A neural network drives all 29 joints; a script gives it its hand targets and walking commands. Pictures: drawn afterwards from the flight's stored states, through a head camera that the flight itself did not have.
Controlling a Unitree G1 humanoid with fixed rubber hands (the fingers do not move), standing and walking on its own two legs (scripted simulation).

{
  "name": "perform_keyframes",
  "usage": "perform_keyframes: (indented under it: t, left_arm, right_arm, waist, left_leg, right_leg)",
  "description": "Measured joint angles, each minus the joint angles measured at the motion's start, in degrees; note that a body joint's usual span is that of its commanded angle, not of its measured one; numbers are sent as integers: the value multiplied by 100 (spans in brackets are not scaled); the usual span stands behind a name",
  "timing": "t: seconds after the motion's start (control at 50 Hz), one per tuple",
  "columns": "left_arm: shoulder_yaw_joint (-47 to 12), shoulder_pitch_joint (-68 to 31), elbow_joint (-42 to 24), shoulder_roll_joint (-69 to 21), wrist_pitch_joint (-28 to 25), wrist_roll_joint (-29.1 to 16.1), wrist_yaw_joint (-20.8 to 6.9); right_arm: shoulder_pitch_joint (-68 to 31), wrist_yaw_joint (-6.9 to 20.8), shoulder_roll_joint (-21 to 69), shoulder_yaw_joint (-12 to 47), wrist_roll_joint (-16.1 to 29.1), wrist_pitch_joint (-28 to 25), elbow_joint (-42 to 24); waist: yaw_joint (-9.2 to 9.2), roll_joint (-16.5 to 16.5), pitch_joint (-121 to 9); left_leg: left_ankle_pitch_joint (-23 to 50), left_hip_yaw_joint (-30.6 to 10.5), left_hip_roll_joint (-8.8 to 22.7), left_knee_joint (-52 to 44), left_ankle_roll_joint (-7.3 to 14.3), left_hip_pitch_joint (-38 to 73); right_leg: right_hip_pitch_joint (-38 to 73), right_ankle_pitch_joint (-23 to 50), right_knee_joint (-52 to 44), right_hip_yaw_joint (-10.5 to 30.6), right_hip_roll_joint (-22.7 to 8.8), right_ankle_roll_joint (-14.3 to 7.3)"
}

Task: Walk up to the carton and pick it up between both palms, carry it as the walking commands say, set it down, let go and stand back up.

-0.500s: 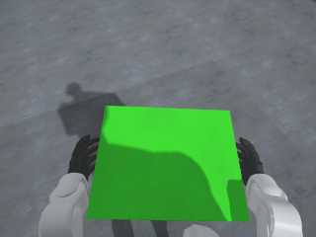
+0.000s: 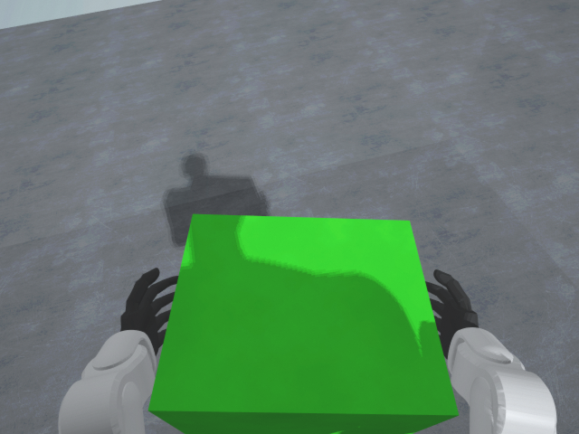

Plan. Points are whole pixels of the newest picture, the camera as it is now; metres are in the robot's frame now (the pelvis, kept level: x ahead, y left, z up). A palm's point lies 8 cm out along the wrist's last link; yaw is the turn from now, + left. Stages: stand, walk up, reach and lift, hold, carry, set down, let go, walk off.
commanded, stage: carry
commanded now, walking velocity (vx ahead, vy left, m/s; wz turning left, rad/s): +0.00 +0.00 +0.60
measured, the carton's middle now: (297, 334) +0.25 +0.02 -0.01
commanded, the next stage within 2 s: none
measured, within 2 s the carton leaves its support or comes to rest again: neither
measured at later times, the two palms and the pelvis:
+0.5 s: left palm (195, 221) +0.39 +0.16 +0.07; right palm (429, 191) +0.47 -0.20 +0.03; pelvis +0.21 -0.05 -0.03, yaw +10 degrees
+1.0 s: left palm (215, 172) +0.43 +0.12 +0.13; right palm (416, 104) +0.62 -0.19 +0.09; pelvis +0.32 -0.13 +0.03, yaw +29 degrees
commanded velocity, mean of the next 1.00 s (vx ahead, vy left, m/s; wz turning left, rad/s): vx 0.00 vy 0.00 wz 0.60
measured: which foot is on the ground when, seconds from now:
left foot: down 0.00-0.02, up 0.04-0.40, down 0.42-0.64, up 0.66-1.00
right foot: up 0.00-0.00, down 0.02-0.46, up 0.48-0.60, down 0.62-1.00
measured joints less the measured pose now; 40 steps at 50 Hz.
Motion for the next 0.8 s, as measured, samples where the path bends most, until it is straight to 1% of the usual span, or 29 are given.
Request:
perform_keyframes:
  t: [0.02,0.04,0.06,0.08,0.14,0.22,0.32,0.36,0.4,0.42,0.44,0.46,0.48,0.5,0.52,0.54,0.56,0.58,0.6,0.62,0.64,0.68,0.7,0.74,0.8]
  left_arm:
    - [2,-2,-42,-2,-10,-9,-7]
    - [1,-2,-62,-23,-35,-15,-13]
    - [7,0,-60,-75,-42,-15,-7]
    - [12,5,-55,-122,-38,-14,2]
    - [28,25,-57,-147,-29,-15,15]
    - [66,24,-57,-147,-24,-15,13]
    - [96,25,-55,-148,95,-15,12]
    - [103,24,-56,-149,144,-15,12]
    - [111,24,-57,-150,183,-15,12]
    - [123,24,-69,-150,198,-15,12]
    - [130,16,-67,-150,200,-15,11]
    - [141,-18,-60,-150,203,-15,9]
    - [166,-62,-29,-151,203,-15,-4]
    - [173,-72,13,-149,197,-16,-20]
    - [174,-72,43,-147,198,-16,-34]
    - [175,-71,55,-145,202,-16,-43]
    - [178,-74,50,-142,203,-16,-45]
    - [180,-78,44,-140,187,-16,-47]
    - [181,-85,40,-140,158,-16,-51]
    - [183,-86,36,-141,118,-16,-58]
    - [192,-78,39,-160,64,-16,-68]
    - [193,-28,52,-284,-1,9,-64]
    - [193,1,51,-332,-27,22,-60]
    - [194,23,50,-351,-67,26,-58]
    - [206,22,25,-352,-126,26,-58]
  right_arm:
    - [1,-1,0,0,0,0,-61]
    - [-3,0,-20,-2,1,-4,-107]
    - [-2,10,-66,-2,2,-2,-111]
    - [-1,24,-110,-1,2,8,-111]
    - [-85,33,-142,-1,1,102,-116]
    - [-240,8,-142,-1,0,241,-117]
    - [-312,-24,-142,-2,0,410,-117]
    - [-314,-30,-143,-2,1,456,-119]
    - [-319,-35,-142,-2,1,490,-121]
    - [-334,-36,-136,0,1,503,-121]
    - [-344,-37,-131,-1,1,504,-118]
    - [-366,-39,-132,-3,0,501,-118]
    - [-380,-54,-122,-3,-1,496,-117]
    - [-378,-74,-117,-3,-1,504,-111]
    - [-359,-89,-112,-2,-1,516,-112]
    - [-333,-95,-105,-1,0,514,-114]
    - [-321,-96,-96,0,0,499,-115]
    - [-320,-96,-90,2,0,475,-116]
    - [-321,-95,-88,3,0,441,-120]
    - [-322,-91,-84,4,0,400,-125]
    - [-326,-86,-84,2,0,351,-123]
    - [-321,-46,-180,2,2,330,-119]
    - [-321,-25,-214,3,2,330,-119]
    - [-351,-9,-226,3,0,330,-121]
    - [-453,-8,-227,3,0,331,-122]
  waist:
    - [-2,-30,-5]
    - [-6,-48,-7]
    - [-12,-65,-9]
    - [-18,-79,-9]
    - [-20,-110,-10]
    - [-22,-109,-7]
    - [-23,-111,-7]
    - [-26,-117,-8]
    - [-29,-127,-11]
    - [-34,-125,-10]
    - [-41,-126,-8]
    - [-78,-96,-11]
    - [-89,-102,19]
    - [-107,-94,61]
    - [-153,-61,94]
    - [-209,-24,126]
    - [-262,1,173]
    - [-312,23,234]
    - [-332,38,277]
    - [-330,44,287]
    - [-339,35,292]
    - [-336,15,306]
    - [-335,-1,304]
    - [-336,-18,302]
    - [-339,-14,304]
  left_leg:
    - [-18,-10,-7,33,-1,30]
    - [-264,-14,-3,174,0,35]
    - [-536,12,-4,407,0,30]
    - [-693,50,-4,696,-1,21]
    - [-728,242,-3,1206,-1,10]
    - [-384,588,-4,1291,-2,-127]
    - [131,1088,-5,1291,-2,-382]
    - [349,1367,-4,1121,-2,-371]
    - [687,1679,-8,652,-2,-260]
    - [902,1759,-9,351,-1,-159]
    - [723,1740,-11,269,64,-34]
    - [197,1658,-7,268,111,11]
    - [-83,1624,-13,274,128,11]
    - [-149,1600,-13,273,130,7]
    - [-155,1529,-12,255,130,4]
    - [-121,1423,-12,220,130,-1]
    - [-62,1291,-13,192,130,-6]
    - [23,1128,-15,186,130,-12]
    - [90,954,-13,184,130,-22]
    - [79,772,-10,182,128,-32]
    - [-61,640,-6,187,126,-28]
    - [-728,562,-12,668,125,-82]
    - [-869,563,-12,1011,124,-118]
    - [-860,561,-11,1544,124,-154]
    - [-544,557,-10,1923,124,-191]
  right_leg:
    - [122,1213,-703,-7,-76,1]
    - [241,1302,-811,-73,-100,-15]
    - [389,878,-810,-150,-119,-43]
    - [548,609,-809,-233,-151,-69]
    - [1039,312,-926,-416,-286,-110]
    - [1659,111,-1225,-549,-409,-111]
    - [2438,-230,-1464,-724,-424,-111]
    - [2730,-442,-1465,-801,-416,-110]
    - [2958,-671,-1384,-880,-403,-80]
    - [2954,-740,-1112,-892,-402,-22]
    - [2764,-636,-490,-898,-450,87]
    - [2275,-115,573,-786,-456,251]
    - [1675,62,1737,-494,-406,386]
    - [1127,-38,2658,-188,-315,421]
    - [666,-182,3200,44,-236,427]
    - [302,-359,3288,221,-211,427]
    - [42,-514,2999,394,-216,427]
    - [-55,-562,2278,537,-246,428]
    - [-35,-440,1316,631,-284,428]
    - [74,84,256,649,-328,429]
    - [141,420,-36,508,-334,320]
    - [281,436,-62,177,-370,127]
    - [413,437,-169,35,-406,59]
    - [722,492,-483,-196,-482,21]
    - [1130,622,-966,-413,-567,20]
